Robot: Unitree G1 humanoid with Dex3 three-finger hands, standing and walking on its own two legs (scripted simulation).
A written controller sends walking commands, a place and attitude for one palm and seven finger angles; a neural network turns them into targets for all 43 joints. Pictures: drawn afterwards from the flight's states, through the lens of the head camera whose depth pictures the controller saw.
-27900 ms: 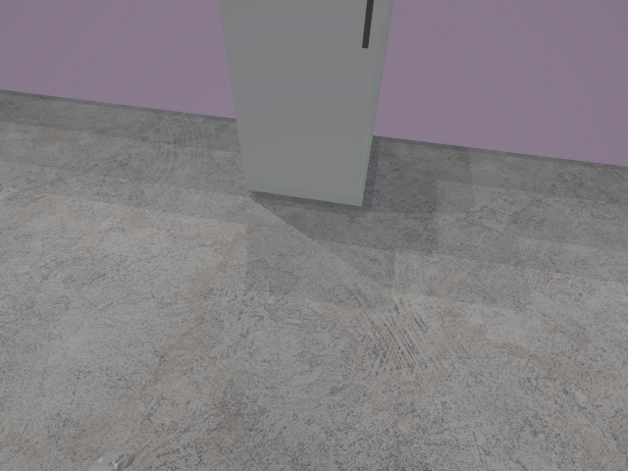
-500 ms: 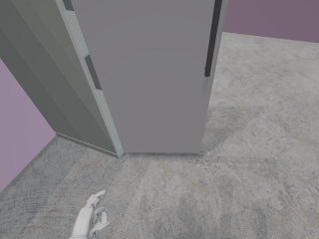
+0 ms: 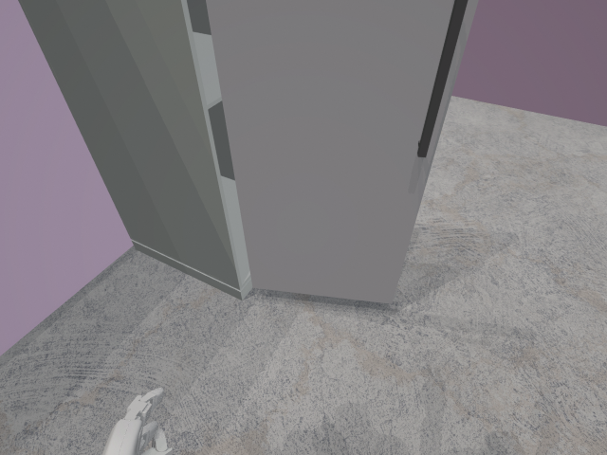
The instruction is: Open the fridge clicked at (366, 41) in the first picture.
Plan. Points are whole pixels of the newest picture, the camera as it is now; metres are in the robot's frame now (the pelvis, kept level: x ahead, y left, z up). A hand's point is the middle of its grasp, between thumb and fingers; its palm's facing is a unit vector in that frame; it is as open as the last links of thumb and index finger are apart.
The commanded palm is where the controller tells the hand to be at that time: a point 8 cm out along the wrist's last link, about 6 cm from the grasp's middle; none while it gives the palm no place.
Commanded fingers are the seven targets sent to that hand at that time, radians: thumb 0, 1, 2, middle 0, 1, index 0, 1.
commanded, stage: stop stepping back and stand still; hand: right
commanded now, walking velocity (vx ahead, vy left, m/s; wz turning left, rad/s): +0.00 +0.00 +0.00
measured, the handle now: (437, 83) +0.81 -0.21 +0.17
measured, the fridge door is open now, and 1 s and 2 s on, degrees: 70 70 70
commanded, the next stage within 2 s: let the arm hang, fingers relaxed in 0.32 s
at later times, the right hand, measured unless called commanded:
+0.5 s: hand (580, 390) +0.21 -0.27 +0.08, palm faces +0.27 +0.84 -0.46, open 7.4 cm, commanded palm none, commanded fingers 0.00 -0.90 -0.90 0.20 0.30 0.20 0.30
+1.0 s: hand out of the picture -0.03 -0.24 -0.17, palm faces -0.01 +0.97 -0.26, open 7.3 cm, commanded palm none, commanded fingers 0.00 -0.90 -0.90 0.20 0.30 0.20 0.30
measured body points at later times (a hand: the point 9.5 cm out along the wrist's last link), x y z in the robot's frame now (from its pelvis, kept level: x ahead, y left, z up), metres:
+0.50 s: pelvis -0.02 -0.01 +0.00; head -0.02 +0.00 +0.45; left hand +0.16 +0.22 -0.09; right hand +0.19 -0.31 +0.11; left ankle -0.03 +0.12 -0.73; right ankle +0.05 -0.10 -0.73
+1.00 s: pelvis -0.02 -0.01 +0.01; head +0.01 -0.02 +0.46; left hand +0.01 +0.29 -0.13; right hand -0.03 -0.29 -0.15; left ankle -0.03 +0.12 -0.73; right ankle +0.05 -0.10 -0.73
